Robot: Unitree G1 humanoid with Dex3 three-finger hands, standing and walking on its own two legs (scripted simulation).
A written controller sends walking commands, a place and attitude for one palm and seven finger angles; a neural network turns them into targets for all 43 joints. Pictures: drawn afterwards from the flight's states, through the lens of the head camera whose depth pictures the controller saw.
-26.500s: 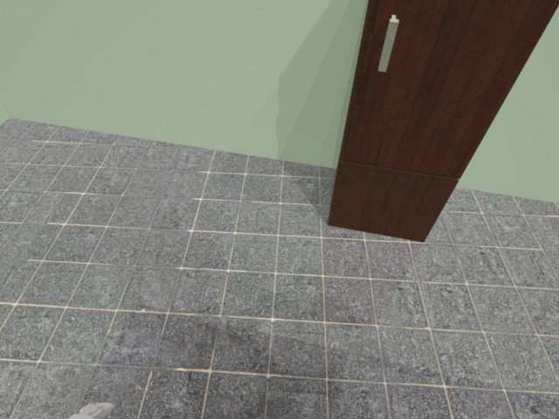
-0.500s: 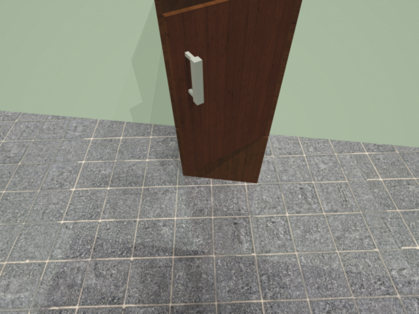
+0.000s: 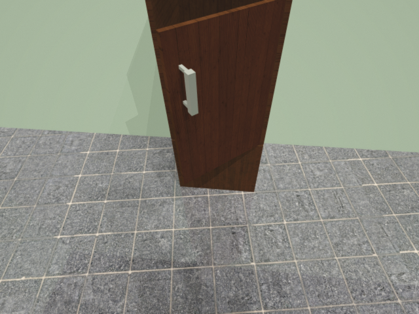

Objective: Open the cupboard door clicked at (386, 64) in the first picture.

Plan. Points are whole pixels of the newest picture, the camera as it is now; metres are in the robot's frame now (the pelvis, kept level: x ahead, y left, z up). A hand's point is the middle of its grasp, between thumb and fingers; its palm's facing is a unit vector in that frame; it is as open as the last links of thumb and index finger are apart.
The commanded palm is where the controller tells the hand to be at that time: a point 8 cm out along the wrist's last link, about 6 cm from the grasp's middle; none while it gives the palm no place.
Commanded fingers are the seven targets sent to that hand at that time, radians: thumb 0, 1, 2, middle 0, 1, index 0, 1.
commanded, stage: look to check the result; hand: left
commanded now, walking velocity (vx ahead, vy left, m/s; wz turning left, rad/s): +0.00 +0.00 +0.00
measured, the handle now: (187, 90) +0.64 +0.09 +0.08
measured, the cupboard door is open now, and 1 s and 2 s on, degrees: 40 40 40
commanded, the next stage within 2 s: walk to a spot facing it in 0.62 s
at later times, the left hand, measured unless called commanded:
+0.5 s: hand out of the picture +0.08 +0.23 -0.15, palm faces -0.01 -0.94 -0.35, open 7.4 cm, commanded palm none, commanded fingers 0.00 0.90 0.90 -0.20 -0.30 -0.20 -0.30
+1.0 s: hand out of the picture +0.10 +0.20 -0.17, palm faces -0.06 -0.95 -0.30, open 7.4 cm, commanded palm none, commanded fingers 0.00 0.90 0.90 -0.20 -0.30 -0.20 -0.30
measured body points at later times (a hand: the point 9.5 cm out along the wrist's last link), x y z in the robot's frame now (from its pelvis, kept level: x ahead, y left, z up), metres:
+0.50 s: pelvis +0.02 -0.02 +0.00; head +0.04 -0.03 +0.45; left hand +0.08 +0.28 -0.13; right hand +0.09 -0.30 -0.15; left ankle +0.02 +0.11 -0.75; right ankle +0.02 -0.09 -0.75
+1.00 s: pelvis +0.03 -0.02 -0.01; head +0.06 -0.04 +0.44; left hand +0.11 +0.25 -0.15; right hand +0.06 -0.29 -0.16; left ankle +0.02 +0.11 -0.75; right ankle +0.02 -0.09 -0.75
